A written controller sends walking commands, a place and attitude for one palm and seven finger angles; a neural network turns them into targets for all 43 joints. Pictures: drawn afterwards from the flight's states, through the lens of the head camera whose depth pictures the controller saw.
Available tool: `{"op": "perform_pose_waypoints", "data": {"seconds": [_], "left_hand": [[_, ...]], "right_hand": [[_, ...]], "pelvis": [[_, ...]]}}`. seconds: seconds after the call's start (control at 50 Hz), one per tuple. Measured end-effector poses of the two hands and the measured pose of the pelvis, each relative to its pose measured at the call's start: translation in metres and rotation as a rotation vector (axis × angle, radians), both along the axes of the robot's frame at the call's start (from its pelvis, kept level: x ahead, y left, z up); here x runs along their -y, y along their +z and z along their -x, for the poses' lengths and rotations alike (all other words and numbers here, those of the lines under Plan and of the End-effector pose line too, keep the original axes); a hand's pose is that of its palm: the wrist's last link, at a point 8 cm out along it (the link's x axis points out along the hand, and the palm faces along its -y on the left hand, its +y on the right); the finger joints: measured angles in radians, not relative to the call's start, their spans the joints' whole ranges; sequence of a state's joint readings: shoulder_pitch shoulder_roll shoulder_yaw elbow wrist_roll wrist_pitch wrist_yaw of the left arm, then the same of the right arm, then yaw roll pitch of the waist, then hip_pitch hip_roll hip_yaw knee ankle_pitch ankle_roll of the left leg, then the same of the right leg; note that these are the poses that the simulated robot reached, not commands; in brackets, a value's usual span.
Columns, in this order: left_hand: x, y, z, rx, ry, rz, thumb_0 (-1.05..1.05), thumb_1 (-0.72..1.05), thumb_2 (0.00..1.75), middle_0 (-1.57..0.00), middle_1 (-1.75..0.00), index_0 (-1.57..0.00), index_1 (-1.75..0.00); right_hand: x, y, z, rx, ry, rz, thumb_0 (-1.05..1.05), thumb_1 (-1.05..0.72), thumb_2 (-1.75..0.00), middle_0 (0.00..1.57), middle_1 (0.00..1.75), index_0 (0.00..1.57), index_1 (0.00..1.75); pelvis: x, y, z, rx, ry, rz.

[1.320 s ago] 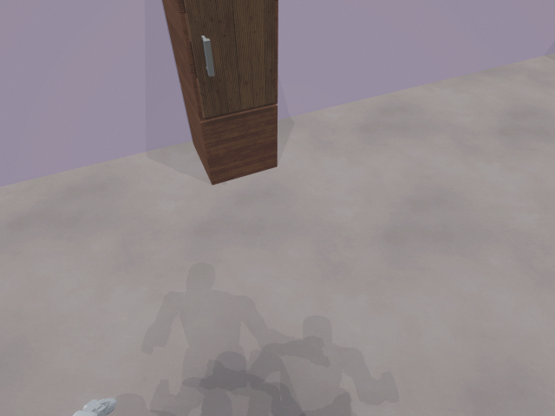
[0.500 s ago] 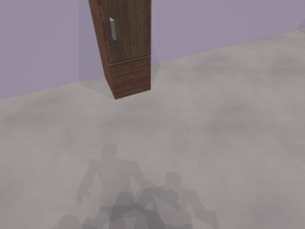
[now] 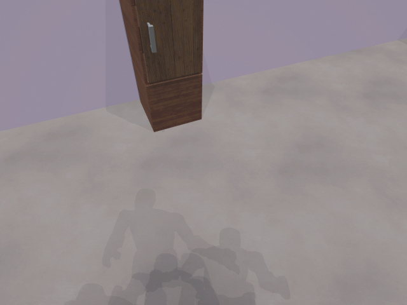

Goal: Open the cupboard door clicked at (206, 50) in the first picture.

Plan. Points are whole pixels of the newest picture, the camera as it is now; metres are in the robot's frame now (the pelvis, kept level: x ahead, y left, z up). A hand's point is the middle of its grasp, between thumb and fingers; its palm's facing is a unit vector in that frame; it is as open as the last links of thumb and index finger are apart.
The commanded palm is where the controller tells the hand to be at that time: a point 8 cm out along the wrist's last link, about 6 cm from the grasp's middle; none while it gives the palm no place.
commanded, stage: look at it before walking up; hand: left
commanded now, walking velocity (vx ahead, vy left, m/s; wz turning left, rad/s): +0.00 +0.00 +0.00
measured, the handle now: (151, 37) +1.35 +0.35 -0.08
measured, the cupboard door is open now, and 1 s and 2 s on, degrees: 0 0 0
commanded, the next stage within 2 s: walk to a spot facing it in 0.12 s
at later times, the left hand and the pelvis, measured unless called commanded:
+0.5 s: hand out of the picture +0.05 +0.21 -0.18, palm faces -0.07 -0.97 -0.22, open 7.4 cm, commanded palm none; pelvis +0.04 +0.00 -0.01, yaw -6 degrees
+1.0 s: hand (166, 281) +0.21 +0.10 -0.18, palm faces -0.18 -0.97 -0.15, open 7.4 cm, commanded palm none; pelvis +0.21 -0.06 -0.01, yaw -14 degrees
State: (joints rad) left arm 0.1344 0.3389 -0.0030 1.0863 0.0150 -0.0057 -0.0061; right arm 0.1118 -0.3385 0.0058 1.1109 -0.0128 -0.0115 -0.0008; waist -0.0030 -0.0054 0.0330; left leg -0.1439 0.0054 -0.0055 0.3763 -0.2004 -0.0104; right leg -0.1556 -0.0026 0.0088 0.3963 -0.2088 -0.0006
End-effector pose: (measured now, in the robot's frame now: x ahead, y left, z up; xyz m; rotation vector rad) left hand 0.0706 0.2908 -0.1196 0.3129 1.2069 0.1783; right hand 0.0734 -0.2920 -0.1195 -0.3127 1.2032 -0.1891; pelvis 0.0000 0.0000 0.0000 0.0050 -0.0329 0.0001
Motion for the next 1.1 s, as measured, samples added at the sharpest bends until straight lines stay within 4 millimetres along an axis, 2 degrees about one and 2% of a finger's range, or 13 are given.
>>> {"op": "perform_pose_waypoints", "data": {"seconds": [0.24,0.32,0.46,0.52,0.58,0.66,0.72,0.78,0.92,1.0,1.1], "left_hand": [[-0.001,0.001,0.0,-0.006,0.006,-0.005,0.0,0.9,0.9,-0.2,-0.3,-0.2,-0.3],[0.004,-0.003,0.003,-0.018,0.013,0.002,0.0,0.9,0.9,-0.2,-0.3,-0.2,-0.3],[0.027,-0.025,0.018,-0.121,0.012,0.087,0.0,0.91,0.9,-0.2,-0.3,-0.2,-0.3],[0.039,-0.033,0.015,-0.184,-0.009,0.108,0.0,0.91,0.9,-0.2,-0.3,-0.2,-0.3],[0.056,-0.032,-0.006,-0.218,-0.047,0.117,0.01,0.91,0.9,-0.2,-0.3,-0.2,-0.3],[0.084,-0.031,-0.061,-0.153,-0.096,0.122,0.01,0.91,0.9,-0.2,-0.3,-0.2,-0.3],[0.101,-0.038,-0.095,-0.06,-0.098,0.11,0.01,0.91,0.9,-0.2,-0.3,-0.2,-0.3],[0.114,-0.034,-0.11,-0.046,-0.084,0.115,0.0,0.91,0.9,-0.2,-0.3,-0.2,-0.3],[0.135,-0.027,-0.13,-0.162,-0.116,0.148,0.0,0.91,0.9,-0.2,-0.3,-0.2,-0.3],[0.136,-0.031,-0.149,-0.201,-0.103,0.17,0.0,0.9,0.9,-0.2,-0.3,-0.2,-0.3],[0.123,-0.049,-0.182,-0.247,-0.061,0.186,0.0,0.9,0.9,-0.2,-0.3,-0.2,-0.3]], "right_hand": [[0.0,0.001,-0.007,0.007,0.004,0.0,0.0,-0.9,-0.9,0.21,0.3,0.21,0.3],[-0.004,-0.003,-0.005,0.004,-0.003,-0.009,0.0,-0.9,-0.9,0.2,0.3,0.21,0.3],[-0.026,-0.021,0.018,-0.045,-0.077,-0.065,0.0,-0.9,-0.9,0.2,0.3,0.21,0.3],[-0.032,-0.029,0.036,-0.071,-0.149,-0.09,0.0,-0.9,-0.9,0.2,0.3,0.21,0.3],[-0.035,-0.033,0.059,-0.122,-0.227,-0.117,0.0,-0.9,-0.9,0.2,0.3,0.21,0.3],[-0.031,-0.044,0.086,-0.253,-0.291,-0.153,0.0,-0.9,-0.9,0.21,0.3,0.21,0.3],[-0.021,-0.053,0.085,-0.332,-0.303,-0.174,0.0,-0.9,-0.9,0.2,0.3,0.21,0.3],[-0.008,-0.047,0.051,-0.299,-0.301,-0.167,0.01,-0.9,-0.9,0.2,0.3,0.21,0.3],[0.014,-0.022,-0.083,-0.011,-0.297,-0.147,0.01,-0.91,-0.9,0.2,0.3,0.2,0.3],[0.013,-0.014,-0.156,0.088,-0.262,-0.147,0.0,-0.91,-0.9,0.2,0.3,0.2,0.3],[0.001,-0.015,-0.239,0.147,-0.212,-0.13,0.0,-0.91,-0.9,0.2,0.3,0.2,0.3]], "pelvis": [[0.001,0.001,-0.003,0.004,0.0,0.0],[0.001,-0.001,-0.007,0.002,-0.015,0.002],[-0.001,-0.01,-0.03,-0.019,-0.07,0.005],[0.003,-0.014,-0.043,-0.022,-0.116,-0.012],[0.012,-0.014,-0.059,-0.024,-0.147,-0.023],[0.031,-0.02,-0.084,-0.022,-0.171,-0.012],[0.047,-0.03,-0.1,-0.011,-0.169,-0.006],[0.056,-0.022,-0.118,-0.002,-0.177,0.002],[0.064,-0.005,-0.17,-0.021,-0.226,0.001],[0.061,-0.005,-0.206,-0.028,-0.242,0.017],[0.051,-0.017,-0.262,-0.028,-0.248,0.037]]}}
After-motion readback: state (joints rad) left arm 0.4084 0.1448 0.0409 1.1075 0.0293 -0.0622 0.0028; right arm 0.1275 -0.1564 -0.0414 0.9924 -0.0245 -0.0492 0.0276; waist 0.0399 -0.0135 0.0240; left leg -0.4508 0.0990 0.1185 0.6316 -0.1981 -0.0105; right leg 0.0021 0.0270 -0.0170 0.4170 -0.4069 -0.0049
